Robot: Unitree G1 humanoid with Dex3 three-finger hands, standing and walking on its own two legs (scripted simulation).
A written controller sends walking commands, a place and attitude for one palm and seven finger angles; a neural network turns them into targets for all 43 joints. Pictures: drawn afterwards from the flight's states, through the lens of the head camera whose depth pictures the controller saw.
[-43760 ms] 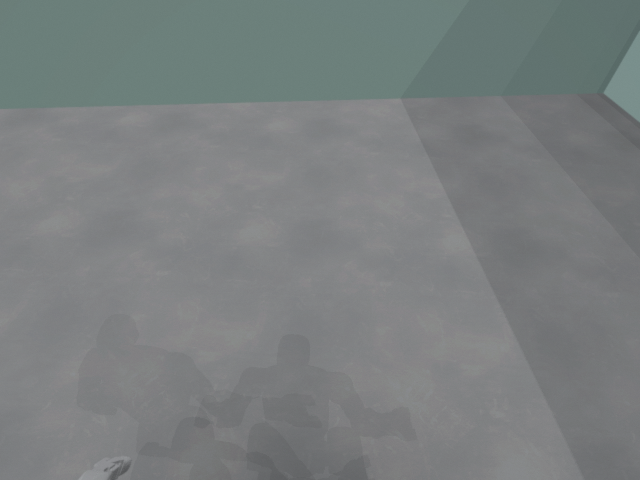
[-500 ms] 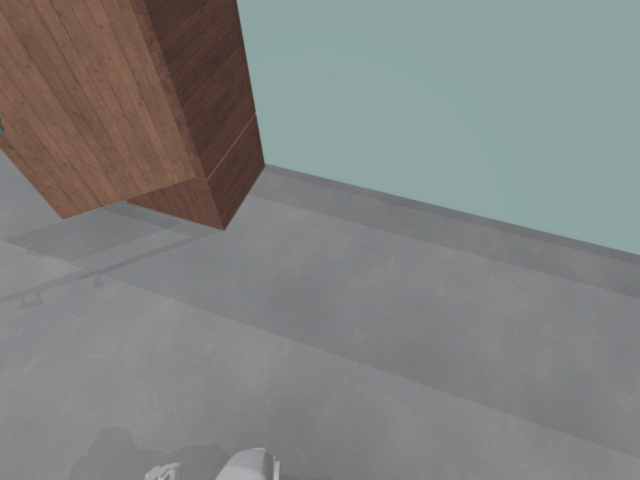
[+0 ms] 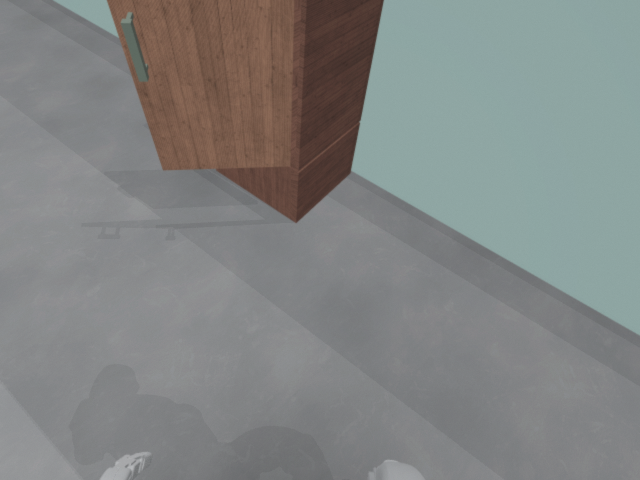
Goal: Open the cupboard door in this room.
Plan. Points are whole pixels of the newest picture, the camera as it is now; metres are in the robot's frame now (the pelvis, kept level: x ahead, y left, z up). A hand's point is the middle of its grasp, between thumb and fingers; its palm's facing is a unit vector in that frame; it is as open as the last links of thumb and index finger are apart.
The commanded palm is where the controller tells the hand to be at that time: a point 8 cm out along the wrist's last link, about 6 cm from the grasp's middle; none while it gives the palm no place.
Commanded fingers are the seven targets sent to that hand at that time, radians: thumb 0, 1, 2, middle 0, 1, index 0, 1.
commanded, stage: turn to face it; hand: left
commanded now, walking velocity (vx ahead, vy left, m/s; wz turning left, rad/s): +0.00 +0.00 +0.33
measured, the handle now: (137, 47) +1.00 +0.50 -0.03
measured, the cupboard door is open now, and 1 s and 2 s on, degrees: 45 45 45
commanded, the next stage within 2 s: take the last steps up to it in 0.24 s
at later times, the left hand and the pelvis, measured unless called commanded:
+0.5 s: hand out of the picture +0.00 +0.14 -0.16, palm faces +0.25 -0.94 -0.23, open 7.3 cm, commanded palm none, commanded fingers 0.00 0.90 0.90 -0.20 -0.30 -0.20 -0.30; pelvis +0.01 -0.05 +0.00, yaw +12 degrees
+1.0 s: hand out of the picture +0.09 +0.26 -0.17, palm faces +0.31 -0.94 -0.17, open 7.4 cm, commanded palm none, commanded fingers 0.00 0.90 0.90 -0.20 -0.30 -0.20 -0.30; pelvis +0.08 +0.06 +0.00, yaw +15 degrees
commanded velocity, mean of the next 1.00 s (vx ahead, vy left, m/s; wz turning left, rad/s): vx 0.20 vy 0.06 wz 0.13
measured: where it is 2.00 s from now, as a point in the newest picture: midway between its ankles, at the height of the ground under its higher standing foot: (259, 388)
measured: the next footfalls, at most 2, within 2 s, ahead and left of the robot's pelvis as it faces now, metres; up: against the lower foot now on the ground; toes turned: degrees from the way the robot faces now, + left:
right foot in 0.18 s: +0.04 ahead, -0.15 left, +0.00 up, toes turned +2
left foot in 0.70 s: +0.05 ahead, +0.13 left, +0.00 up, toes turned +21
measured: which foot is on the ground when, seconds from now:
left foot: down 0.00-0.18, up 0.20-0.68, down 0.70-1.00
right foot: up 0.00-0.16, down 0.18-0.70, up 0.72-1.00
